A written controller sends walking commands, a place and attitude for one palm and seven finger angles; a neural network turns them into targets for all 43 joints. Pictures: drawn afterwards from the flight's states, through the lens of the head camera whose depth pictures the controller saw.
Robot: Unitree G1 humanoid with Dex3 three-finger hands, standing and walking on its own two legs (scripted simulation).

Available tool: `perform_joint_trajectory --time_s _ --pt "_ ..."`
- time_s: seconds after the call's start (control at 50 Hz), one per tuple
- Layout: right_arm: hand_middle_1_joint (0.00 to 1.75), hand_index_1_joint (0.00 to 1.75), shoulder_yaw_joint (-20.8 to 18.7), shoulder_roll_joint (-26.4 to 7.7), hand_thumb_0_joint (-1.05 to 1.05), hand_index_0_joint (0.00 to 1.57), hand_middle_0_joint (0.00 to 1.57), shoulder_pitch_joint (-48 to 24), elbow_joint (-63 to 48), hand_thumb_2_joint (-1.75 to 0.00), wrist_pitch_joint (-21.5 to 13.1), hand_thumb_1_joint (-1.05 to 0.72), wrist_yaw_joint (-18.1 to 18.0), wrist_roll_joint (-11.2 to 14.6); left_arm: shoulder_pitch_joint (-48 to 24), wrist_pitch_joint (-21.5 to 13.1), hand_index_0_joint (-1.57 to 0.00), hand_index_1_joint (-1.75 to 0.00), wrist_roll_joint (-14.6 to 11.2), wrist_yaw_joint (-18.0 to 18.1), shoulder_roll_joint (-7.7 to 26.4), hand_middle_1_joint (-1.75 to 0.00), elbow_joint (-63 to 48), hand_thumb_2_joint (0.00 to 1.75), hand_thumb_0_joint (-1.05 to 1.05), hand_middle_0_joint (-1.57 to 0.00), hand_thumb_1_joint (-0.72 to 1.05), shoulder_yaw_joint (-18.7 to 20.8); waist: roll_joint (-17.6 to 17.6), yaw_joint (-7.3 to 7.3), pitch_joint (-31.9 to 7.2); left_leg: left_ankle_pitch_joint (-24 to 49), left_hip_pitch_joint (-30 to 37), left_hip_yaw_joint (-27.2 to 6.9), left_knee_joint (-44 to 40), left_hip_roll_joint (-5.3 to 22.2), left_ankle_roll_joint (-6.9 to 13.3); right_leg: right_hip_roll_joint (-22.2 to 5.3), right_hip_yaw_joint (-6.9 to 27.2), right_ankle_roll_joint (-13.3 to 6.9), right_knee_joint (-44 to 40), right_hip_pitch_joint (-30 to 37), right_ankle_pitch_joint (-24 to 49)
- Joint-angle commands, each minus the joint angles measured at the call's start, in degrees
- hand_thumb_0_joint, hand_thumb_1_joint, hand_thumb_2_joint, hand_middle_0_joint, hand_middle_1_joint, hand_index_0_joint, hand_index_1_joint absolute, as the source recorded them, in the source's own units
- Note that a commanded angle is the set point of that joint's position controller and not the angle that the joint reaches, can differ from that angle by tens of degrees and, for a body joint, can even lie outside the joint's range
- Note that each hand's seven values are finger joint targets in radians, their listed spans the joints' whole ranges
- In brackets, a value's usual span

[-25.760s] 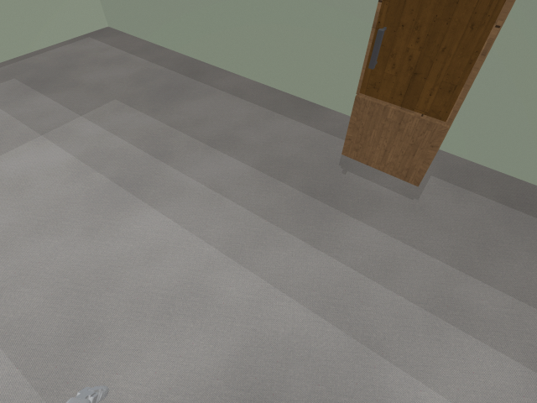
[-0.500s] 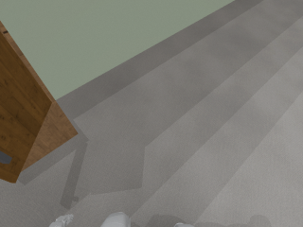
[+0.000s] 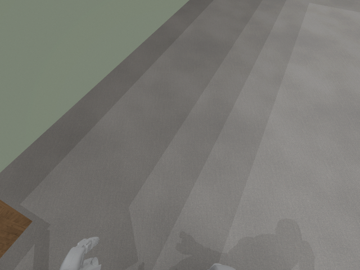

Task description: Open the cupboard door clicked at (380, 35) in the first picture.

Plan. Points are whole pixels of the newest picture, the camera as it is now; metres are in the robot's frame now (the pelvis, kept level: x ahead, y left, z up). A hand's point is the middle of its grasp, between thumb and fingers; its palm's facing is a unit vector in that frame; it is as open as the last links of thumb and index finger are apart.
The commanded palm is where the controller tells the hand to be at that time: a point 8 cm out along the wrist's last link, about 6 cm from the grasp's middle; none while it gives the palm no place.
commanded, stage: walk to a spot facing it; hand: left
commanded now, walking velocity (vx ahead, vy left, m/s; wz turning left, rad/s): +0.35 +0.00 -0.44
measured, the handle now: out of the picture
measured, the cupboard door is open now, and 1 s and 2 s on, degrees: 45 45 45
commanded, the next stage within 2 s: turn to face it in 0.92 s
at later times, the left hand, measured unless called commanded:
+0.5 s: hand (114, 214) +0.28 +0.20 -0.16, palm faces -0.16 -0.97 -0.17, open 7.4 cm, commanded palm none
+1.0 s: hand (176, 133) +0.55 +0.02 -0.14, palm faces -0.34 -0.92 -0.21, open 7.1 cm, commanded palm none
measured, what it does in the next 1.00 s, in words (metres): walks ahead, turning right: left foot, then right foot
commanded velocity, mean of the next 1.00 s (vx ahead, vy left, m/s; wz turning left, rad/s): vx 0.33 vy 0.00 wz -0.25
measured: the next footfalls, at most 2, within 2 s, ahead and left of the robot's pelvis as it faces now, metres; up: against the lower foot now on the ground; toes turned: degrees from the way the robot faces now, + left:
left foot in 0.34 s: +0.29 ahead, +0.11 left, +0.00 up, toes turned -5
right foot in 0.76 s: +0.42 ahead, -0.20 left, +0.00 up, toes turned -27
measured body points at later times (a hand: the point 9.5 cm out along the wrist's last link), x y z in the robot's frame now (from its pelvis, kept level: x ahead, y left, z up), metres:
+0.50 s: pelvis +0.22 +0.00 +0.02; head +0.25 +0.02 +0.47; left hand +0.29 +0.25 -0.14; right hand +0.25 -0.24 -0.11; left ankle +0.25 +0.11 -0.72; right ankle +0.12 -0.10 -0.62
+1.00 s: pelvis +0.41 -0.13 +0.02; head +0.44 -0.14 +0.47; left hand +0.57 +0.07 -0.12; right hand +0.34 -0.36 -0.13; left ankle +0.50 +0.01 -0.66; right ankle +0.38 -0.19 -0.72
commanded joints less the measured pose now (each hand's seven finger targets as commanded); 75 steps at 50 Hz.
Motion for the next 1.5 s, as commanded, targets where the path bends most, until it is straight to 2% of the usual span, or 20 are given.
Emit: perform_joint_trajectory --time_s 0.0,0.06,0.24,0.28,0.3,0.32,0.34,0.4,0.5,0.64,0.7,0.72,0.74,0.76,0.86,1.14,1.16,1.2,1.32,1.48 --pt "0.3 0.3 -2.38 -5.93 0.0 0.2 0.2 -11.96 -9.81 -0.9 -2.89 -0.9 -0.38 0.29 12.45 -0.94 -0.2 -0.3 -0.4 2.92 11.16 -0.3 0.69 0.9 0.0 -0.2 0.9 2.82 -11.24 6.88 -4.35 4.02 -29.82 -7.67 20.31 -1.07 0.98 -17.12 29.49 -10.24 -23.73 22.08 0.1" --pt "0.3 0.3 -2.33 -3.71 0.0 0.2 0.2 -9.34 -7.07 -0.9 -1.47 -0.9 0.18 -0.4 7.27 -2.13 -0.2 -0.3 0.16 3.19 7.73 -0.3 -0.38 0.9 0.0 -0.2 0.9 1.77 -9.43 2.61 -2.8 10.31 -19.2 -6.05 11.54 -2.22 0.26 -12.22 18.47 -8.35 -24.55 10.82 9.01" --pt "0.3 0.3 -2.39 -2.36 0.0 0.2 0.2 -15.8 -9.12 -0.9 -3.45 -0.9 0.84 0.07 11.79 -3.15 -0.2 -0.3 0.07 2.82 8.2 -0.3 3.65 0.9 0.0 -0.2 0.9 1.99 -7.76 3.79 -2.81 16.53 -10.27 -3.95 -14.1 -7.72 1.61 -10.1 19.15 -7.56 -21.03 15.48 12.89" --pt "0.3 0.3 -2.77 -4.31 0.0 0.2 0.2 -9.08 -6.59 -0.9 -4.16 -0.9 0.05 -0.18 10.23 -3.02 -0.2 -0.3 -0.24 2.94 6.83 -0.3 3.66 0.9 0.0 -0.2 0.9 1.87 -3.59 -0.22 -4.07 19.52 4.86 -3.85 -21.86 -8.45 2.79 -7.02 16.25 -5.21 -13.41 7.79 14.47" --pt "0.3 0.3 -3.7 -8.47 0.0 0.2 0.2 -0.49 -3.97 -0.9 -4.56 -0.9 -0.71 -0.64 9.81 -2.96 -0.2 -0.3 -0.38 2.67 4.72 -0.3 3.05 0.9 0.0 -0.2 0.9 1.55 4.01 -3.74 -8.66 14.73 17.69 -12.04 -24.96 -2.47 5.32 -2.52 12.88 -2.74 -0.4 0.16 11.44" --pt "0.3 0.3 -5.31 -15.15 0.0 0.2 0.2 7.39 -2.49 -0.9 -4.66 -0.9 -1.15 -1.7 13.21 -2.89 -0.2 -0.3 -0.81 2.2 1.16 -0.3 2.71 0.9 0.0 -0.2 0.9 0.58 21.02 -5.22 -15.23 9.37 28.55 -33.43 -30.7 14.75 11.45 4.94 4.32 0.61 20.99 -11.89 -12.96" --pt "0.3 0.3 -4.6 -14.14 0.0 0.2 0.2 8.44 -2.78 -0.9 -3.79 -0.9 -1.47 -1.57 10.22 -3.13 -0.2 -0.3 -0.44 2.28 2.5 -0.3 1.26 0.9 0.0 -0.2 0.9 0.56 15.95 -5.63 -13.32 4.08 24.63 -41.03 -36.26 19.09 15.43 3.77 8.5 0.42 31.82 -16.21 -16.61" --pt "0.3 0.3 -2.49 -6.7 0.0 0.2 0.2 -2.1 -4.96 -0.9 -4.41 -0.9 -1.32 -1.25 5.96 -2.81 -0.2 -0.3 0.8 1.49 1.87 -0.3 1.85 0.9 0.0 -0.2 0.9 1.12 7.88 -0.25 -0.44 7.19 5.15 -27.55 -38.9 12.82 12.67 -2.93 8.88 0.95 37.65 -18.03 -4.36" --pt "0.3 0.3 -1.74 -4.81 0.0 0.2 0.2 -0.72 -1.94 -0.9 -5.87 -0.9 -1.65 -0.68 6.86 -0.9 -0.2 -0.3 0.72 0.31 -1.28 -0.3 2.07 0.9 0.0 -0.2 0.9 -0.03 7.69 2.31 -5.09 35.12 10.0 -5.78 -36.28 6.31 10.02 -3.72 4.34 2.58 23.8 -14.61 2.45" --pt "0.3 0.3 -2.0 -5.74 0.0 0.2 0.2 1.57 0.59 -0.9 -4.63 -0.9 -1.01 -1.12 -1.68 -0.49 -0.2 -0.3 0.63 -0.09 -0.51 -0.3 -0.22 0.9 0.0 -0.2 0.9 -0.31 7.16 0.96 -0.89 29.34 8.07 -0.1 -36.96 8.04 9.78 -2.6 -0.41 1.04 2.08 -5.18 5.94" --pt "0.3 0.3 -1.84 -7.14 0.0 0.2 0.2 -0.63 0.66 -0.9 -4.09 -0.9 -1.01 -0.81 7.83 -0.88 -0.2 -0.3 0.71 0.22 2.45 -0.3 2.81 0.9 0.0 -0.2 0.9 0.79 1.82 6.87 -3.83 35.79 3.07 2.81 -22.93 6.19 7.89 0.33 -1.85 -1.15 -3.56 12.8 5.2" --pt "0.3 0.3 -1.57 -5.91 0.0 0.2 0.2 -1.94 0.33 -0.9 -4.1 -0.9 -0.52 -0.25 17.64 -1.52 -0.2 -0.3 1.06 0.86 6.22 -0.3 5.83 0.9 0.0 -0.2 0.9 1.77 -4.37 11.31 -8.05 33.29 -5.28 6.13 -7.92 1.56 5.59 -2.44 4.0 -3.81 -7.01 26.75 0.32" --pt "0.3 0.3 -0.71 -1.78 0.0 0.2 0.2 -1.56 -1.72 -0.9 -4.31 -0.9 -0.14 0.81 26.23 -1.91 -0.2 -0.3 1.17 1.9 13.8 -0.3 7.83 0.9 0.0 -0.2 0.9 3.79 -21.38 14.22 -14.61 1.36 -21.33 7.12 13.85 -7.85 2.78 -19.55 31.45 -10.16 -16.24 38.81 -4.41" --pt "0.3 0.3 -1.2 -3.78 0.0 0.2 0.2 -4.42 -3.26 -0.9 -4.09 -0.9 -0.25 0.83 24.73 -1.72 -0.2 -0.3 -0.5 2.64 14.94 -0.3 7.68 0.9 0.0 -0.2 0.9 3.55 -18.82 12.68 -13.74 -5.57 -26.21 -2.65 23.85 -7.04 3.43 -23.38 40.37 -11.86 -24.15 35.87 -4.82" --pt "0.3 0.3 -1.22 -0.46 0.0 0.2 0.2 -3.08 1.06 -0.9 -2.43 -0.9 -0.3 -0.31 9.45 -3.29 -0.2 -0.3 -0.33 3.71 4.04 -0.3 4.3 0.9 0.0 -0.2 0.9 0.22 -6.03 2.45 -5.25 9.69 -16.39 -6.5 13.35 -1.03 1.9 -14.97 15.95 -8.43 -24.58 12.5 17.19" --pt "0.3 0.3 -0.92 0.14 0.0 0.2 0.2 -7.72 0.46 -0.9 -2.24 -0.9 0.22 0.16 12.8 -3.9 -0.2 -0.3 -0.4 4.73 3.36 -0.3 9.65 0.9 0.0 -0.2 0.9 -0.78 -5.42 -0.11 -2.73 25.24 -4.2 -2.06 -17.85 -9.19 4.71 -11.76 -0.15 -1.91 -10.76 19.44 45.86" --pt "0.3 0.3 -1.37 -2.33 0.0 0.2 0.2 -3.09 1.55 -0.9 -2.34 -0.9 0.02 -0.2 13.04 -3.49 -0.2 -0.3 -0.52 4.87 3.34 -0.3 9.16 0.9 0.0 -0.2 0.9 -0.71 -1.75 -1.8 -6.2 37.96 4.12 -4.76 -20.07 -7.82 6.18 -10.05 -1.82 0.44 -1.52 16.04 40.59" --pt "0.3 0.3 -2.7 -10.01 0.0 0.2 0.2 3.85 1.75 -0.9 -2.01 -0.9 -1.15 -0.6 16.42 -2.63 -0.2 -0.3 -1.71 5.01 1.0 -0.3 6.76 0.9 0.0 -0.2 0.9 -1.26 16.49 -2.36 -14.63 68.07 18.63 -33.39 -24.98 13.58 20.21 1.39 -0.99 5.22 27.08 -2.42 -21.0" --pt "0.3 0.3 -2.06 -7.04 0.0 0.2 0.2 -9.9 -3.53 -0.9 -1.45 -0.9 -2.04 -0.25 10.47 0.32 -0.2 -0.3 -0.12 4.15 0.88 -0.3 3.54 0.9 0.0 -0.2 0.9 0.16 5.7 3.47 -7.39 33.84 -2.56 -23.53 -32.2 3.96 14.43 -2.25 6.37 6.05 26.71 -3.94 -8.43" --pt "0.3 0.3 -4.2 -9.74 0.0 0.2 0.2 -11.31 -5.49 -0.9 0.63 -0.9 -1.14 -0.69 6.58 1.77 -0.2 -0.3 -0.14 4.25 1.7 -0.3 -0.81 0.9 0.0 -0.2 0.9 0.62 8.98 2.59 -7.32 14.1 -6.77 -27.57 -33.54 0.44 13.05 0.63 4.17 6.15 7.91 1.86 -8.15"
